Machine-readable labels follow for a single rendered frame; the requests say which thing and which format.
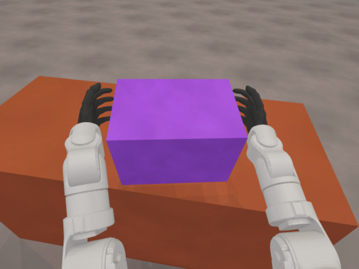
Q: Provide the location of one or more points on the robot left hand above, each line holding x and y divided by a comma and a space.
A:
89, 111

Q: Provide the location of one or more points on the robot right hand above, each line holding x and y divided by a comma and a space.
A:
254, 111

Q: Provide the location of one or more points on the robot left forearm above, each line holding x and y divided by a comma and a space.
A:
85, 183

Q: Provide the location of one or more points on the pedestal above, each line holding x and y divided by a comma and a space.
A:
206, 225

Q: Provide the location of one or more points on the robot left upper arm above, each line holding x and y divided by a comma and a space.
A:
107, 253

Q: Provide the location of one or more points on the carton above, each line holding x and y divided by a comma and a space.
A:
174, 131

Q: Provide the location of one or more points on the robot right forearm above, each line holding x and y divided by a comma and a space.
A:
287, 207

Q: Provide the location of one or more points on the robot right upper arm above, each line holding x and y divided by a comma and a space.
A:
302, 250

